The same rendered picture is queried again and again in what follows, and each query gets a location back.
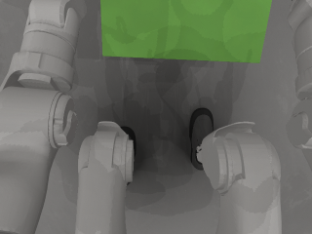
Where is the right robot forearm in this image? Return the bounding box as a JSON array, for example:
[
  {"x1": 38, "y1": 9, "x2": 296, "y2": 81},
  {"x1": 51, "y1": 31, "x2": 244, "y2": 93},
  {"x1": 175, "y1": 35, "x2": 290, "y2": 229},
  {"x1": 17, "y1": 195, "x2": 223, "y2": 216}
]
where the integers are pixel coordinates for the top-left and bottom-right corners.
[{"x1": 288, "y1": 0, "x2": 312, "y2": 100}]

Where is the robot right upper arm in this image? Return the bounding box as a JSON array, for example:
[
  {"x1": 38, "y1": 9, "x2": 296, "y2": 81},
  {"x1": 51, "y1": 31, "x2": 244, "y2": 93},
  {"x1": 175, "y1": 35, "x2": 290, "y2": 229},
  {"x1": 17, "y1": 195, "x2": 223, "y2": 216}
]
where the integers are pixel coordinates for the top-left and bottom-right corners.
[{"x1": 286, "y1": 96, "x2": 312, "y2": 172}]

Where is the left robot foot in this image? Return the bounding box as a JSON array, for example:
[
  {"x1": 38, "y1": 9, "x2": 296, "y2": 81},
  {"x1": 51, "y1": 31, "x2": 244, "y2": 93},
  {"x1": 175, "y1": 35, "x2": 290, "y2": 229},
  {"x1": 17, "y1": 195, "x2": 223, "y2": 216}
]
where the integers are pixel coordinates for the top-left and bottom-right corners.
[{"x1": 120, "y1": 126, "x2": 137, "y2": 185}]

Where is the left robot forearm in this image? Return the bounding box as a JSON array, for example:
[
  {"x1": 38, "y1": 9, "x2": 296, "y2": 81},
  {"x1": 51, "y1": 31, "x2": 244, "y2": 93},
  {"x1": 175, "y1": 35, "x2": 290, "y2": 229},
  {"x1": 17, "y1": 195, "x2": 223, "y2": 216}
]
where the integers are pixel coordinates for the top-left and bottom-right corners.
[{"x1": 0, "y1": 0, "x2": 87, "y2": 93}]

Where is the robot left thigh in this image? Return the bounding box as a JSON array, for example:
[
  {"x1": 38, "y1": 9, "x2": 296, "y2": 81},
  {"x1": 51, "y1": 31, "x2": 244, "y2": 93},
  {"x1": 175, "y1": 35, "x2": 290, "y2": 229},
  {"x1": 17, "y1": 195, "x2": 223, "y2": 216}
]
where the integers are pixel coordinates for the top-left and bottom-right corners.
[{"x1": 75, "y1": 131, "x2": 135, "y2": 234}]

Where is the robot left upper arm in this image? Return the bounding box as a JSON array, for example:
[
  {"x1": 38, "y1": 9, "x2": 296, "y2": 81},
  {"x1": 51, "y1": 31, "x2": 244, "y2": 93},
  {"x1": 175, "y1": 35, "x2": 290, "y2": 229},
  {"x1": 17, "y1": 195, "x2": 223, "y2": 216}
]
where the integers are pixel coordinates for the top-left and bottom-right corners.
[{"x1": 0, "y1": 86, "x2": 78, "y2": 234}]

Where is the carton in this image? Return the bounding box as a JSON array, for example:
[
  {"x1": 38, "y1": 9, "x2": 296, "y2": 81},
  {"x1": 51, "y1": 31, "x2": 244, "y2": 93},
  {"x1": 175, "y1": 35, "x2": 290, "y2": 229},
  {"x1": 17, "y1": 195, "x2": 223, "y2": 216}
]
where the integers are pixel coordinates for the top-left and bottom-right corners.
[{"x1": 100, "y1": 0, "x2": 272, "y2": 63}]

